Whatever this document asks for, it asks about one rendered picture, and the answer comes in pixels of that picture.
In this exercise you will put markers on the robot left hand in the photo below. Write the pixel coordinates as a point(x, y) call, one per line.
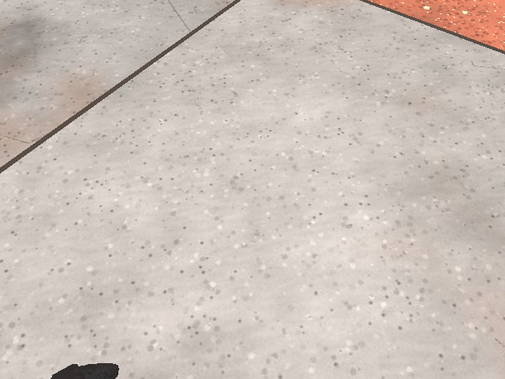
point(89, 371)

